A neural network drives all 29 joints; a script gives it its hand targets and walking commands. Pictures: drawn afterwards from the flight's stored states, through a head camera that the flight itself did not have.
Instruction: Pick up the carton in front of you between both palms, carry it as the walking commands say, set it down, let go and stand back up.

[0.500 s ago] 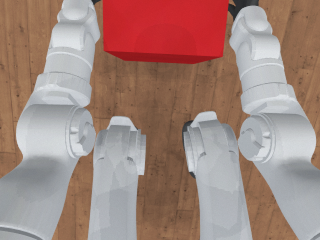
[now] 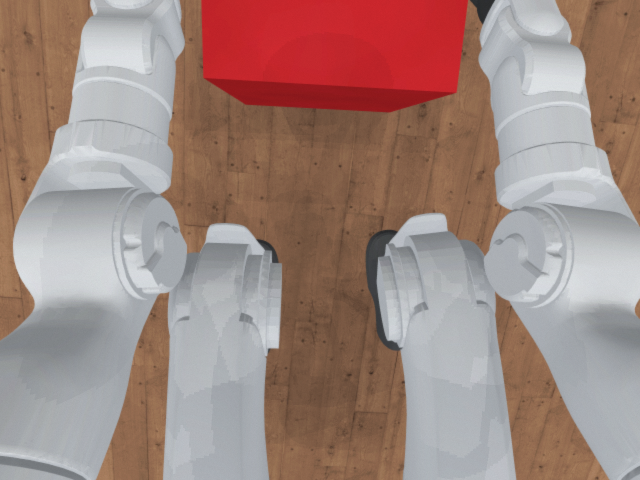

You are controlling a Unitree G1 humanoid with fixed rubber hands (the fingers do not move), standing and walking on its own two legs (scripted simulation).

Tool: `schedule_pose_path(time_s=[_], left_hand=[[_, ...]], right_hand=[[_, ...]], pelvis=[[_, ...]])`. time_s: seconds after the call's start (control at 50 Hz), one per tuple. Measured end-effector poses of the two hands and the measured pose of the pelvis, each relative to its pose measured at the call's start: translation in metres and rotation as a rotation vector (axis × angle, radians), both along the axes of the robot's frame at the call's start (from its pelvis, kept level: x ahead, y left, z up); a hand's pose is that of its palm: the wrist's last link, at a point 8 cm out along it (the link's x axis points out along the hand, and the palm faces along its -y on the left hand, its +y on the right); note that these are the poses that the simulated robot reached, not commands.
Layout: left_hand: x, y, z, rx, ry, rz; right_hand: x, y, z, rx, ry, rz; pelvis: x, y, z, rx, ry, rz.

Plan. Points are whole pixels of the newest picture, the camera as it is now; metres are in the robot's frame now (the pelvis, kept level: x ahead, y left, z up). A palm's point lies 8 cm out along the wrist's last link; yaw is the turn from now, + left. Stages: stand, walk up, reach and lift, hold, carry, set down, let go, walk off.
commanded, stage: set down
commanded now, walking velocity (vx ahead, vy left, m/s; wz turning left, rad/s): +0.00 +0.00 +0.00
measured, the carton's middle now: (328, 2) +0.54 -0.01 -0.24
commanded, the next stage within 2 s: let go in 1.46 s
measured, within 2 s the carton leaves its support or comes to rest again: neither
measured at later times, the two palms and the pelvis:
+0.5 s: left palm out of the picture +0.57 +0.18 -0.16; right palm out of the picture +0.54 -0.21 -0.16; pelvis +0.00 +0.00 -0.01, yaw +0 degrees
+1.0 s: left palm out of the picture +0.57 +0.18 +0.01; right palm out of the picture +0.55 -0.21 +0.00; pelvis +0.01 +0.00 +0.11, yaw +0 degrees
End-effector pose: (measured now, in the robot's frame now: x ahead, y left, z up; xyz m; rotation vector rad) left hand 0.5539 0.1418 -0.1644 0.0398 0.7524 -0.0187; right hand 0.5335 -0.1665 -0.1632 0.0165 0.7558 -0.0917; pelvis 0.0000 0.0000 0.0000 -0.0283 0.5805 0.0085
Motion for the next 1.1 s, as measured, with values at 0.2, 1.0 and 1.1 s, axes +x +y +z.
schedule_pose_path(time_s=[0.2, 1.0, 1.1], left_hand=[[0.002, 0.004, -0.011, 0.024, -0.013, -0.011], [0.019, 0.039, 0.169, 0.077, -0.120, 0.085], [0.020, 0.040, 0.197, 0.074, -0.124, 0.079]], right_hand=[[0.002, -0.004, -0.011, -0.032, -0.003, 0.014], [0.014, -0.039, 0.168, -0.085, -0.121, -0.096], [0.015, -0.042, 0.197, -0.086, -0.123, -0.094]], pelvis=[[0.002, 0.000, -0.002, 0.001, -0.015, 0.002], [0.008, -0.002, 0.112, 0.009, 0.218, -0.009], [0.013, -0.002, 0.139, 0.007, 0.236, -0.009]])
